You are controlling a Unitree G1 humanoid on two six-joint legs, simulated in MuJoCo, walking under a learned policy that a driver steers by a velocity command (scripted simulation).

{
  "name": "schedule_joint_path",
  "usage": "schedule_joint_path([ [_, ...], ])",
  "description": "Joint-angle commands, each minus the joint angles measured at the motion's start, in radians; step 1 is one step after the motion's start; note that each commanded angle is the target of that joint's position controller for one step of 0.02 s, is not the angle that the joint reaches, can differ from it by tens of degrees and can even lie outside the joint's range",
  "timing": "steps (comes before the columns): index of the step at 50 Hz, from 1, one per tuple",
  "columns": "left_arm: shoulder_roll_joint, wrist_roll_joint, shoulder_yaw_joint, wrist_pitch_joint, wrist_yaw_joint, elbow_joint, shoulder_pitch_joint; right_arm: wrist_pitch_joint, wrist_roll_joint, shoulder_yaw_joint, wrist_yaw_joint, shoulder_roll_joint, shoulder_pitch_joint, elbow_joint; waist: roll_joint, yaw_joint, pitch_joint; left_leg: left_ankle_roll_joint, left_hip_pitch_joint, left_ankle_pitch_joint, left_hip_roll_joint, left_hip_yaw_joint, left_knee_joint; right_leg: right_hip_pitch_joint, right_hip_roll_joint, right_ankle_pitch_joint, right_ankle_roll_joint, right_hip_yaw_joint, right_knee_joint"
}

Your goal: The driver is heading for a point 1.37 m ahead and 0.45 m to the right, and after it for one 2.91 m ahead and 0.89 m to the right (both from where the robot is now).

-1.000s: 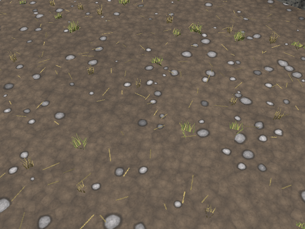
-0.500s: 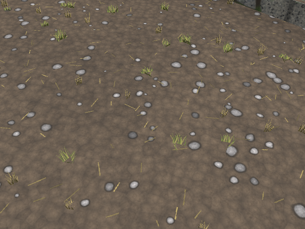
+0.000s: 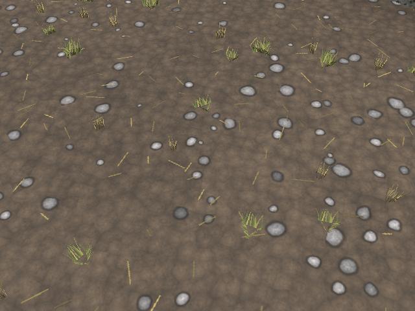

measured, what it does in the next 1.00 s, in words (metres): walks ahead, turning right: left foot, then right foot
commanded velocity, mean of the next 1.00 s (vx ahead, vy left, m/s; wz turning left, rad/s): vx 0.50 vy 0.00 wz -0.25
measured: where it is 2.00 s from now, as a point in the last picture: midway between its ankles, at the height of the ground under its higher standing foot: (279, 168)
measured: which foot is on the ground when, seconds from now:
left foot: up 0.00-0.40, down 0.42-0.96, up 0.98-1.00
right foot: down 0.00-0.44, up 0.46-0.94, down 0.96-1.00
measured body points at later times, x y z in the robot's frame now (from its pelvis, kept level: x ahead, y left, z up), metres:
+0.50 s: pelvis +0.29 +0.03 +0.00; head +0.32 +0.04 +0.44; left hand +0.23 +0.27 -0.16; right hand +0.44 -0.21 -0.13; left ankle +0.37 +0.10 -0.73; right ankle +0.11 -0.06 -0.65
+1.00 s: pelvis +0.55 -0.03 -0.02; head +0.59 -0.05 +0.43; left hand +0.79 +0.14 -0.13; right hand +0.44 -0.25 -0.16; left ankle +0.39 +0.11 -0.68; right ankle +0.62 -0.10 -0.73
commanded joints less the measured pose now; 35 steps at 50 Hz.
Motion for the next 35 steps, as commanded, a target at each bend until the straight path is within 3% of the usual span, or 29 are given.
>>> schedule_joint_path([
  [1,0.031,-0.001,-0.003,-0.030,0.006,0.013,0.104,0.014,-0.017,-0.016,0.014,-0.044,0.063,-0.039,-0.054,-0.012,-0.023,-0.009,-0.176,0.059,0.084,-0.041,-0.009,0.125,-0.293,0.067,-0.113,0.354,-0.336],
  [3,0.053,-0.003,-0.001,-0.042,0.010,0.035,0.161,0.030,-0.020,-0.017,0.020,-0.036,0.028,-0.056,-0.057,-0.020,-0.011,-0.025,-0.208,0.074,0.090,-0.016,-0.060,0.121,-0.276,0.161,-0.114,0.296,-0.347],
  [6,0.074,-0.005,-0.002,-0.043,0.011,0.047,0.221,0.042,-0.020,-0.018,0.027,-0.049,-0.121,-0.112,-0.061,0.002,0.029,-0.052,-0.320,0.178,0.108,0.020,-0.176,0.149,-0.254,0.199,-0.106,0.243,-0.381],
  [10,0.066,-0.008,-0.012,-0.041,0.013,0.059,0.294,0.038,-0.004,-0.007,0.032,-0.036,-0.297,-0.173,-0.069,0.046,0.044,-0.069,-0.321,0.308,0.082,0.070,-0.421,0.201,-0.219,0.356,-0.069,0.177,-0.372],
  [15,0.075,0.002,-0.015,-0.036,0.026,0.090,0.382,0.030,0.002,-0.001,0.029,-0.043,-0.425,-0.221,-0.087,0.088,0.047,-0.040,-0.318,0.312,0.039,0.102,-0.586,0.374,-0.256,0.499,-0.069,0.168,-0.324],
  [18,0.093,0.011,-0.010,-0.031,0.034,0.093,0.355,0.017,0.001,-0.011,0.021,-0.065,-0.385,-0.224,-0.098,0.045,0.023,0.007,-0.223,0.199,-0.003,0.112,-0.647,0.444,-0.283,0.749,-0.064,0.150,-0.215],
  [19,0.100,0.012,-0.009,-0.030,0.035,0.094,0.348,0.012,0.000,-0.021,0.014,-0.082,-0.311,-0.203,-0.105,0.014,-0.014,0.024,-0.118,0.158,-0.033,0.115,-0.666,0.441,-0.281,0.876,-0.055,0.155,-0.122],
  [20,0.107,0.009,-0.008,-0.027,0.032,0.092,0.332,0.002,-0.002,-0.034,0.005,-0.104,-0.166,-0.158,-0.095,-0.047,-0.084,0.046,0.045,0.173,-0.055,0.118,-0.725,0.414,-0.260,0.901,-0.042,0.148,0.035],
  [21,0.100,-0.002,-0.012,-0.028,0.028,0.075,0.306,-0.009,-0.021,-0.053,-0.007,-0.149,0.010,-0.111,-0.072,-0.121,-0.178,0.081,0.312,0.206,0.030,0.033,-0.751,0.246,-0.227,0.708,-0.029,0.135,0.250],
  [22,0.013,-0.040,-0.033,-0.029,0.017,0.033,0.356,-0.012,-0.050,-0.080,-0.017,-0.255,0.141,-0.101,0.095,-0.117,-0.333,0.163,0.618,0.100,0.334,-0.352,-0.782,-0.069,-0.109,0.206,0.012,0.073,0.605],
  [23,0.050,-0.041,-0.013,-0.020,0.023,0.053,0.413,0.005,-0.022,-0.085,-0.002,-0.250,0.103,-0.105,0.138,-0.081,-0.395,0.236,0.645,0.085,0.454,-0.642,-0.896,-0.234,-0.003,-0.323,0.013,0.131,0.827],
  [24,0.094,-0.019,0.003,-0.012,0.027,0.040,0.329,0.010,0.001,-0.071,0.004,-0.189,-0.007,-0.122,0.028,-0.041,-0.235,0.199,0.495,0.010,0.405,-0.502,-0.927,-0.290,-0.078,-0.241,0.004,0.186,0.848],
  [25,0.068,-0.012,0.001,-0.014,0.021,0.022,0.261,0.003,0.005,-0.053,0.007,-0.120,-0.090,-0.135,-0.003,-0.022,-0.109,0.166,0.337,0.025,0.363,-0.371,-0.982,-0.290,-0.115,-0.167,0.006,0.187,0.802],
  [26,0.043,-0.008,0.002,-0.008,0.017,0.021,0.240,-0.005,0.001,-0.042,0.006,-0.081,-0.126,-0.134,-0.009,0.006,-0.040,0.118,0.234,0.070,0.315,-0.267,-1.020,-0.260,-0.145,-0.126,0.007,0.184,0.747],
  [28,0.016,0.015,0.005,0.021,0.002,0.019,0.253,-0.020,0.004,-0.031,-0.007,-0.046,-0.104,-0.109,0.026,0.046,-0.011,0.070,0.139,0.179,0.259,-0.124,-1.047,-0.201,-0.165,-0.092,0.022,0.178,0.699],
  [32,0.002,0.014,0.010,0.052,-0.016,-0.034,0.157,-0.045,0.008,-0.039,-0.012,-0.084,-0.029,-0.087,0.029,0.058,0.002,0.056,0.157,0.332,0.240,0.020,-1.068,-0.304,-0.180,0.017,0.040,0.150,0.654],
  [35,0.006,0.011,0.007,0.053,-0.025,-0.087,0.036,-0.046,0.005,-0.034,-0.014,-0.079,0.011,-0.079,0.036,0.042,0.029,0.042,0.179,0.408,0.211,0.107,-1.072,-0.364,-0.179,0.129,0.051,0.119,0.518],
])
